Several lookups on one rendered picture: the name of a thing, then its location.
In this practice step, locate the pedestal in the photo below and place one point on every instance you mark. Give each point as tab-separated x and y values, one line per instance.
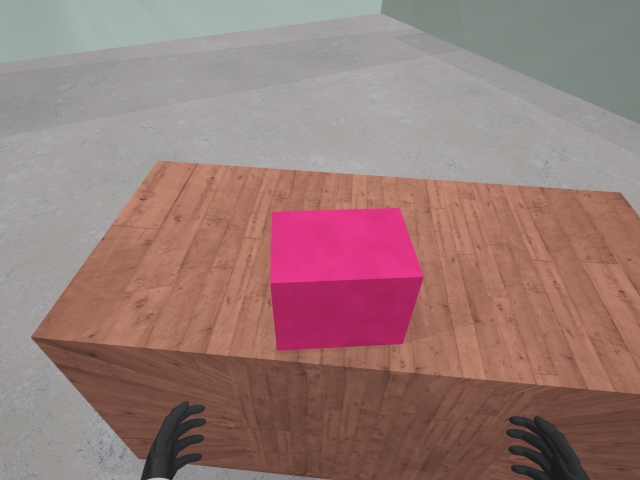
529	306

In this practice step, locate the carton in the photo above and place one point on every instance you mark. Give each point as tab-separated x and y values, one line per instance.
342	278

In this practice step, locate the robot right hand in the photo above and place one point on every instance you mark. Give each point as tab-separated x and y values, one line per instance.
557	458

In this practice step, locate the robot left hand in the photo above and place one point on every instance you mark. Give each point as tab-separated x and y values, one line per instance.
161	462

